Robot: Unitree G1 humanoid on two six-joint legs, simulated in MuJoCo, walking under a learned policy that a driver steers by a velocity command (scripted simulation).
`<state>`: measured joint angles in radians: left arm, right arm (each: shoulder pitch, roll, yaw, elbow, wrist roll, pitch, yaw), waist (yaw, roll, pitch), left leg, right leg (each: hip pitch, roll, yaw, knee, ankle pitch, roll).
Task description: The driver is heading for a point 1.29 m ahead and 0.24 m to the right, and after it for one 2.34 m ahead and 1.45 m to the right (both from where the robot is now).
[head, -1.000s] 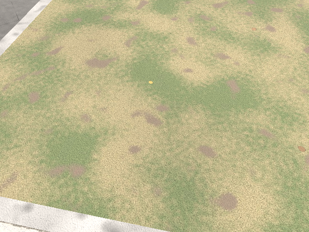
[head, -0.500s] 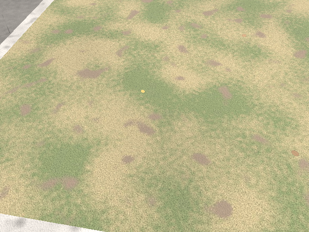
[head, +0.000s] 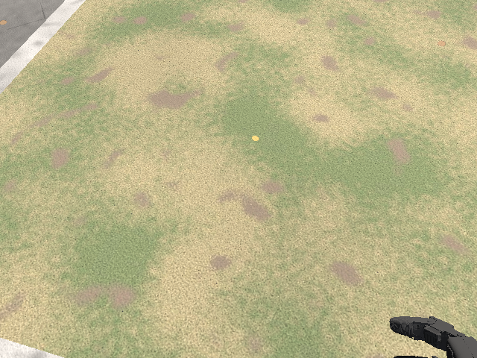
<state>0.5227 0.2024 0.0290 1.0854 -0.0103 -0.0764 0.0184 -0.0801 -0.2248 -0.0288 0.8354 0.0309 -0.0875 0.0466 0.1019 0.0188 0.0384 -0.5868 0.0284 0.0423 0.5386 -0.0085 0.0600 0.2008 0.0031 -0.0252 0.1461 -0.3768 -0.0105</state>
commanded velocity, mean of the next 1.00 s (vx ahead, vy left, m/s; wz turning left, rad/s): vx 0.49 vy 0.00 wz -0.35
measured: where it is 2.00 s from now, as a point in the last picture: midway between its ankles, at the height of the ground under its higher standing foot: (339, 156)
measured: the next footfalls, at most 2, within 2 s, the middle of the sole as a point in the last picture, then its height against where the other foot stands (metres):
left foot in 0.04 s outside the picture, level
right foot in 0.60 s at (328, 345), level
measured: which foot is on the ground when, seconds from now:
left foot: up 0.00-0.02, down 0.04-0.62, up 0.64-1.00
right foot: down 0.00-0.04, up 0.06-0.58, down 0.60-1.00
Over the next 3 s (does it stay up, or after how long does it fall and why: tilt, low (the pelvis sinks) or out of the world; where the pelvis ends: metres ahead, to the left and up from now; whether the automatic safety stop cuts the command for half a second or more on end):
stays up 1.23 -0.21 0.01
